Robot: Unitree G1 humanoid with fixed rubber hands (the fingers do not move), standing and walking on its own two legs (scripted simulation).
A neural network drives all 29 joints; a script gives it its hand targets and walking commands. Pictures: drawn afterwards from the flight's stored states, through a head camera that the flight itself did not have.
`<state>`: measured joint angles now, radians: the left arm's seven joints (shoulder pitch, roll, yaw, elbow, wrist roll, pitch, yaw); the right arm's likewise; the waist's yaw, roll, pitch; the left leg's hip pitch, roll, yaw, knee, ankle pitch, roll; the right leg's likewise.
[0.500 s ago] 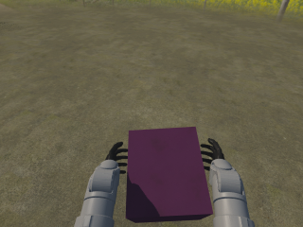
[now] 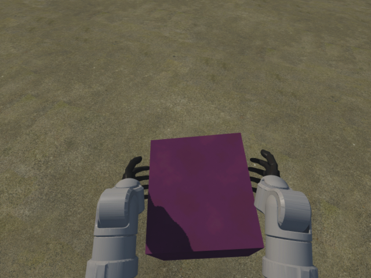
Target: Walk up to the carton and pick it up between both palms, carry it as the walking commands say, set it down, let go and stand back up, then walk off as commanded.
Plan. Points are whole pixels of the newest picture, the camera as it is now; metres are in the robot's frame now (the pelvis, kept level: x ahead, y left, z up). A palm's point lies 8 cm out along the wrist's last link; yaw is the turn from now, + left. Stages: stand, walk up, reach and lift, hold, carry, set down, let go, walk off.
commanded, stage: carry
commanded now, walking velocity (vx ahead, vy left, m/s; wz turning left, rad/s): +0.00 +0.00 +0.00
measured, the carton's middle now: (200, 199) +0.31 -0.02 -0.01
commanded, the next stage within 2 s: none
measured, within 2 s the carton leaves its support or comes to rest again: neither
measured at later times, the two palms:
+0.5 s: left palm (116, 201) +0.24 +0.15 +0.09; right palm (271, 194) +0.26 -0.13 +0.11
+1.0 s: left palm (105, 190) +0.28 +0.18 +0.08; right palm (249, 203) +0.26 -0.10 +0.08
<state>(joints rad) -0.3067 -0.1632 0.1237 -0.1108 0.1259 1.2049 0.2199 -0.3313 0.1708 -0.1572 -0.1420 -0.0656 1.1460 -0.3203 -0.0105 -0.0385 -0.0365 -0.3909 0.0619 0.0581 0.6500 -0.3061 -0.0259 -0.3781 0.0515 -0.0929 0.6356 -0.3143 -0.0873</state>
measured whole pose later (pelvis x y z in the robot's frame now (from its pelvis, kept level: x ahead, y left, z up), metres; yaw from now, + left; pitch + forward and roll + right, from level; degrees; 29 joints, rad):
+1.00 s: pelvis -0.03 +0.07 +0.00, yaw -8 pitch +4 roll +0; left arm -0.32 -0.17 0.11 -0.21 0.09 1.27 0.29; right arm -0.34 0.18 -0.16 -0.19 -0.13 1.17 -0.24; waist 0.04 0.02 -0.01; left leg -0.37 0.06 0.27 0.64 -0.33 0.07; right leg -0.43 -0.05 -0.10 0.79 -0.47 0.03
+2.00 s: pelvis +0.00 +0.29 +0.01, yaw -43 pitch +4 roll +2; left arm -0.36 -0.18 0.12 -0.18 0.17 1.21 0.20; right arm -0.36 0.18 -0.17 -0.25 -0.08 1.19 -0.32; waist -0.07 -0.02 0.01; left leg -0.51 0.08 0.07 0.85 -0.34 -0.07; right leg -0.44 -0.07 0.10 0.61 -0.24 0.06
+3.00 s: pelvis +0.12 +0.52 -0.01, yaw -79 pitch +3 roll +1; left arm -0.32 -0.17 0.12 -0.25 0.07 1.27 0.35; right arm -0.38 0.19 -0.18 -0.13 -0.14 1.18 -0.21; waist 0.08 0.00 -0.02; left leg -0.42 0.11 0.27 0.69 -0.30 0.04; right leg -0.39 -0.04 -0.14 0.83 -0.48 0.03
